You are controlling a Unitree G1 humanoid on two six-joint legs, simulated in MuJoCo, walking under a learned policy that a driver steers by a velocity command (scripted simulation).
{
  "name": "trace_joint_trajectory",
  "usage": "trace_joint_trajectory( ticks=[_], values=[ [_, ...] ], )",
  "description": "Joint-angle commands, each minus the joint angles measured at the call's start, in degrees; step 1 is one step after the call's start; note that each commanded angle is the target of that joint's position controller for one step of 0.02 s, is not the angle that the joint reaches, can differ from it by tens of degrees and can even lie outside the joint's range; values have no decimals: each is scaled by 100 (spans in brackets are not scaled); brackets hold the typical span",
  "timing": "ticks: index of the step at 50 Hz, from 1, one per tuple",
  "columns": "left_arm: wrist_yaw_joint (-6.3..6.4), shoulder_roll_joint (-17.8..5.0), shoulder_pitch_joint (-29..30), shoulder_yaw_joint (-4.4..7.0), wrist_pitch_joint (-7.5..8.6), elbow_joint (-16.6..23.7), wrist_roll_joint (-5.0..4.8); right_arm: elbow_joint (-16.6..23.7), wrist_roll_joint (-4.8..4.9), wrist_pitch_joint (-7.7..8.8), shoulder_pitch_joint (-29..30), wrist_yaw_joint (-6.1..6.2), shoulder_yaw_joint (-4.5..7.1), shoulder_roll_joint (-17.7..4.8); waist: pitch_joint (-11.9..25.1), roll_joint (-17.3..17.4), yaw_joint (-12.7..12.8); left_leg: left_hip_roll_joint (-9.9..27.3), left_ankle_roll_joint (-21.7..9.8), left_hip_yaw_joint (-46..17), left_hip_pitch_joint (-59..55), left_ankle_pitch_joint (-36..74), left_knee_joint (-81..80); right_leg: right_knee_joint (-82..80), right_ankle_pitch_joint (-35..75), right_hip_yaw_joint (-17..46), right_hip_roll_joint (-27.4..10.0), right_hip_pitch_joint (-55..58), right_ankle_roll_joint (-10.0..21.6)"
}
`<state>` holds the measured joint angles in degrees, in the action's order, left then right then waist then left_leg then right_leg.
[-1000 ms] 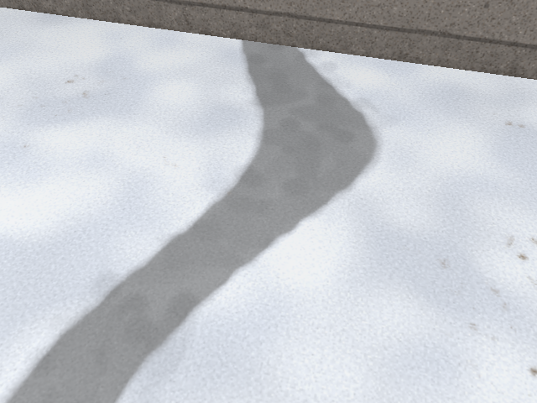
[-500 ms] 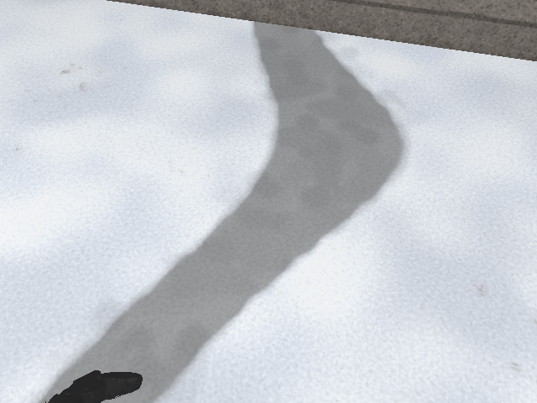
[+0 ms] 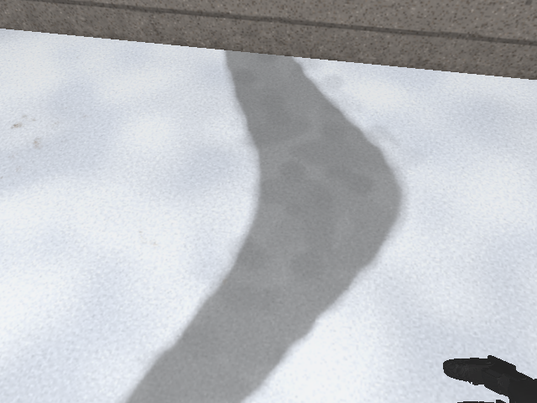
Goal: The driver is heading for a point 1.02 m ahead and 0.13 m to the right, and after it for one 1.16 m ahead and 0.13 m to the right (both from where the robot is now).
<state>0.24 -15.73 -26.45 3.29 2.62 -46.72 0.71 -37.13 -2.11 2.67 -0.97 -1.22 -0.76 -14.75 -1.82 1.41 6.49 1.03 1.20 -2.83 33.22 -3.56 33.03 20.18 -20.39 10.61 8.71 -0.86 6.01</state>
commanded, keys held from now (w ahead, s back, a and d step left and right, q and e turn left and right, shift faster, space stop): w+e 0.60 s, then w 0.04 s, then w+q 0.36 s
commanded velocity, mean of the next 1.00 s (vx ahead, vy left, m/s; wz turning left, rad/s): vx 0.50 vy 0.00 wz -0.36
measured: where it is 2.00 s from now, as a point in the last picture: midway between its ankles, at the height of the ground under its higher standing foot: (397, 203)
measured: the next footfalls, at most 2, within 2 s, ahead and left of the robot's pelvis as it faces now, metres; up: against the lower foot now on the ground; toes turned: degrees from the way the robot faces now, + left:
left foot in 0.04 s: +0.20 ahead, +0.12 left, +0.00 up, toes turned -5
right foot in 0.56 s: +0.42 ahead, -0.17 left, +0.00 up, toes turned -25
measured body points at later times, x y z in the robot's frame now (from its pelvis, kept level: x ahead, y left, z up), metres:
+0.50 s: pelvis +0.26 -0.02 +0.00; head +0.29 -0.03 +0.45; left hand +0.55 +0.13 -0.08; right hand +0.16 -0.27 -0.13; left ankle +0.16 +0.12 -0.73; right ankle +0.37 -0.17 -0.70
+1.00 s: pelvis +0.52 -0.15 +0.00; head +0.54 -0.16 +0.45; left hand +0.61 +0.10 -0.13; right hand +0.57 -0.42 -0.12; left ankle +0.73 -0.09 -0.69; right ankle +0.38 -0.16 -0.73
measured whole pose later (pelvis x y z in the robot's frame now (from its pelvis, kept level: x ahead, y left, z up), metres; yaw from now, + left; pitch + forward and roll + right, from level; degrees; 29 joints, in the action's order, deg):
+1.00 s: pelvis +0.52 -0.15 +0.00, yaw -19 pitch +1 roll -1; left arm 0.1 -13.8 -22.4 1.8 4.9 -50.1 1.1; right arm -45.2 -1.6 0.8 -10.2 -2.9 1.8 -14.5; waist -1.7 2.4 2.1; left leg 3.4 -2.5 1.2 37.7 0.8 40.9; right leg 8.5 -16.1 -6.0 6.2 6.3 5.3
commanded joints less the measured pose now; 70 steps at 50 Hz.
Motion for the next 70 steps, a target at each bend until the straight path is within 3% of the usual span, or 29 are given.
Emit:
trace_joint_trajectory(
  ticks=[1,2,3,4,5,6,8,12,19,24,26,28,29,30,31,33,36,39,44,50,53,55,56,57,58,59,61,64,70],
  values=[
    [32,-1158,350,291,6,400,41,110,2,190,-772,129,261,-810,530,-400,-798,-333,-264,63,-1912,-589,-624,1093,4164,1013,-1262,-493,244],
    [-49,-894,278,222,83,461,-67,45,-67,268,-1601,207,370,-1114,1217,66,-1151,369,-538,-479,-3336,-926,-791,2335,3431,685,-977,-1088,104],
    [-64,-399,3,98,135,638,-238,77,-189,240,-2246,304,509,-1573,2024,911,-1267,1947,-959,-2472,-4881,-2115,-1027,4002,1017,-103,-365,-2468,-108],
    [-63,-572,-237,104,95,755,-111,38,-102,136,-2026,279,559,-1663,2149,1698,-952,2512,-1407,-4353,-4939,-2254,-1594,4850,-1214,-532,-115,-3503,-138],
    [-25,-830,38,156,-11,555,40,98,-59,85,-1678,261,462,-1081,1277,570,-888,2245,-1333,-3656,-4238,-2548,-1554,5246,-681,-455,-572,-3814,-137],
    [-89,-767,364,132,-37,589,50,7,-78,93,-1456,221,369,-757,851,130,-819,1970,-1226,-2881,-3761,-2231,-1676,5198,-227,-538,-684,-3776,-154],
    [-194,-625,621,121,-132,634,149,-133,-18,142,-1368,206,303,-501,351,353,-696,1508,-997,-1645,-2992,-1091,-1941,4748,58,-598,-979,-3541,-261],
    [-324,-431,939,76,-290,772,163,-364,117,327,-1589,154,377,-665,26,398,-590,1412,-1030,-580,-2505,259,-2302,4605,515,-662,-1114,-3609,-371],
    [-478,-270,2169,-29,-269,1193,131,-688,87,309,-1903,119,430,-722,-222,346,-745,1228,-853,720,-2669,633,-2416,2918,1960,-1028,-1236,-3795,-407],
    [-510,-258,2885,-66,-241,1466,151,-954,76,201,-2365,177,502,-930,-360,367,-1004,1381,-716,1171,-3373,1471,-2050,1772,1296,-1641,-1069,-3394,-52],
    [-449,-337,2635,-22,-229,1433,203,-1030,74,128,-2460,223,541,-1125,-86,423,-869,1419,-669,1408,-3686,3443,-1205,1588,665,-1915,-667,-2798,167],
    [-334,-582,1108,136,-145,979,268,-1017,89,41,-2394,252,551,-1253,792,260,-149,1297,-530,1678,-3246,3939,972,1031,596,-1842,-230,-921,494],
    [-225,-1127,230,322,-137,775,301,-783,116,50,-2470,220,468,-979,1554,-440,163,1093,-321,1704,-1716,2008,2786,788,-395,-324,-1271,848,872],
    [-163,-1702,466,461,-181,901,87,-333,94,99,-2322,123,400,-554,2031,-1747,-190,-102,8,1234,480,-2671,4701,2,-280,2935,-2793,2071,1564],
    [-100,-1590,252,454,-231,951,17,-216,52,133,-1720,108,468,-967,1967,-847,181,7,-30,246,1102,-2375,5014,-307,699,2982,-2865,2065,1614],
    [-1,-860,651,245,-168,689,14,-334,165,219,-1691,93,351,-664,719,-203,-331,543,-138,222,802,-1572,4092,-260,2337,1266,-2471,572,1216],
    [-43,-454,1047,58,40,618,17,-664,-18,-61,-2183,19,336,-560,480,-276,-808,644,-136,250,-266,-1503,3366,-658,3077,260,-1988,-628,873],
    [-89,-600,822,90,179,374,13,-659,40,-163,-1895,-69,354,-470,153,-325,-792,627,-167,259,40,-925,2905,-1111,2854,-197,-1898,-769,777],
    [-80,-520,555,41,267,129,20,-487,94,-130,-982,-110,362,-381,-246,-387,-533,383,-233,48,633,205,1752,-1366,2891,-908,-1815,-352,440],
    [66,-481,142,-24,291,-242,43,-209,35,-72,-89,-208,270,-224,-488,-367,-274,137,-493,664,530,476,400,-1221,3950,-1495,-1999,486,198],
    [155,-704,205,-7,250,-350,82,-236,27,-79,-404,-183,311,-318,-144,-596,-509,-334,-812,1071,-186,-347,144,-215,6494,-1763,-2087,963,20],
    [204,-885,293,29,166,-360,133,-515,-10,-43,-1457,-123,426,-548,475,-708,-980,-683,-1106,1089,-1354,-842,-79,1450,7263,-1908,-2118,866,-26],
    [205,-931,439,26,151,-277,102,-767,-84,-3,-2357,-71,545,-773,944,-516,-1452,-526,-1369,674,-2697,-736,-468,2821,6200,-2036,-2013,41,-87],
    [152,-574,362,-76,212,26,12,-819,-112,-39,-2946,32,755,-1451,1603,416,-1550,971,-1992,-1384,-4285,-1005,-532,4971,3291,-2201,-1447,-1649,-267],
    [57,-478,366,-58,254,260,-4,-743,83,-87,-2601,25,805,-1632,2017,1186,-1168,1988,-2799,-4246,-5238,-248,-1334,6485,-983,-1331,-295,-3548,-446],
    [22,-635,871,-57,294,329,107,-781,238,-118,-2373,29,797,-1438,1387,201,-1239,1729,-2592,-3430,-4832,-383,-1437,6442,-429,-600,-819,-4113,-370],
    [-17,-559,1064,-92,368,408,43,-769,190,-133,-1850,64,650,-893,234,-374,-816,1292,-2084,-2241,-3204,230,-1790,5420,156,-733,-1255,-3809,-416],
    [-57,-411,830,-133,47,408,237,-753,209,-12,-1640,68,582,-770,122,-147,-464,710,-1870,-1443,-2214,1028,-2004,4645,186,-857,-1388,-3131,-686],
    [-112,-308,2050,-188,-36,863,178,-854,219,35,-2082,55,667,-989,-82,179,-819,276,-1564,-1206,-2131,816,-2141,2708,1544,-1074,-1360,-3423,-958]
  ],
)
